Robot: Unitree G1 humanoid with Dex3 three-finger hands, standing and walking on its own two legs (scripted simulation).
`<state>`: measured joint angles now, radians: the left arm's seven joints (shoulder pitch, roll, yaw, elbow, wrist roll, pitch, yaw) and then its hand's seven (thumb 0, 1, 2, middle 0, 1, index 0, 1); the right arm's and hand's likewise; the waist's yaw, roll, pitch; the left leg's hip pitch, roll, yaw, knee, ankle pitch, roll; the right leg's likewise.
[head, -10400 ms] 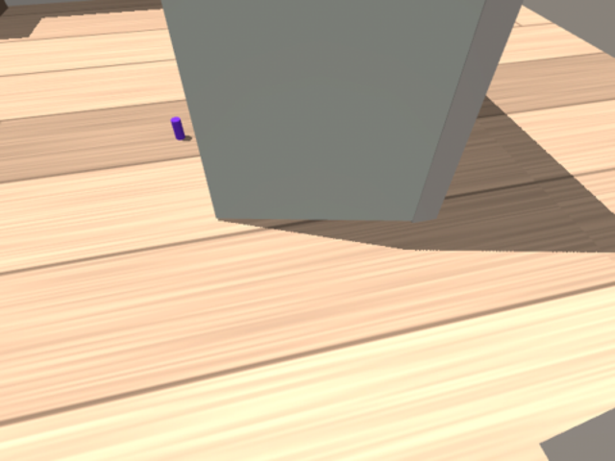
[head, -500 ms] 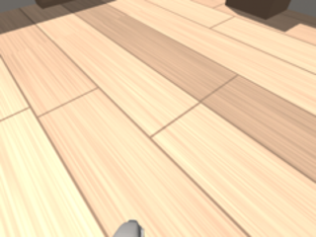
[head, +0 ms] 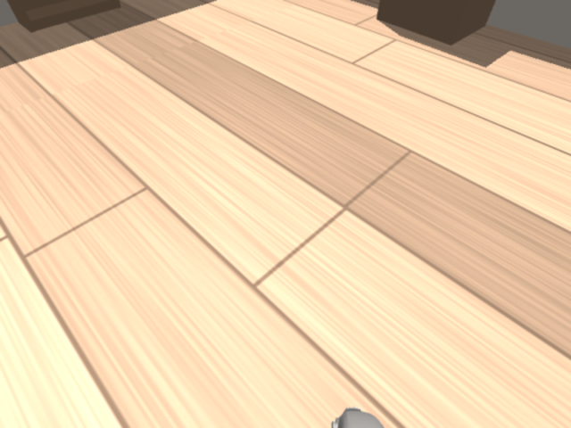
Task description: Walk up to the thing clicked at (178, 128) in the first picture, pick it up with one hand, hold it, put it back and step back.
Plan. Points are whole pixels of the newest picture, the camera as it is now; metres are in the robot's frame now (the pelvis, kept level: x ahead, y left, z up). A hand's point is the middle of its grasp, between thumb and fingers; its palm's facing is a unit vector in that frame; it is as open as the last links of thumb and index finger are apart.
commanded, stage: walk up
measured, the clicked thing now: out of the picture +0.57 -1.16 -0.71
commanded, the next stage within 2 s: stand in 1.70 s
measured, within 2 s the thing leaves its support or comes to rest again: neither
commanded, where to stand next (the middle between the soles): +0.20 -0.01 m, yaw +0 degrees
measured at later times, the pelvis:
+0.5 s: pelvis +0.12 -0.01 -0.01, yaw +1 degrees
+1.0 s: pelvis +0.13 +0.00 +0.00, yaw +0 degrees
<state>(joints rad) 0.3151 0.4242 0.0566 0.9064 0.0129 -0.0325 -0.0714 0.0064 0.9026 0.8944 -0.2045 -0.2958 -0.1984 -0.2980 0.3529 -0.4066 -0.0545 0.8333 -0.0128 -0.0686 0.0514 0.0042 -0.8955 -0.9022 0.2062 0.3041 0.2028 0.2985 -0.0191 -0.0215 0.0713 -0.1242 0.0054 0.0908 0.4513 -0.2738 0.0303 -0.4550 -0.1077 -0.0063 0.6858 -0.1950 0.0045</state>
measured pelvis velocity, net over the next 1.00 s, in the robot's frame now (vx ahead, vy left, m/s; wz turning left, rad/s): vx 0.13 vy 0.00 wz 0.01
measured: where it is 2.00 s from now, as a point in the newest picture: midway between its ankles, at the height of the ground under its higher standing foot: outside the picture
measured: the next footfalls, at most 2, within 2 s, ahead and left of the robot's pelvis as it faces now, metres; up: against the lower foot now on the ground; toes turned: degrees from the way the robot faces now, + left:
right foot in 0.08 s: +0.15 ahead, -0.14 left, +0.00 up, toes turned -2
left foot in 0.50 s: +0.25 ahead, +0.12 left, +0.00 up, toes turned +2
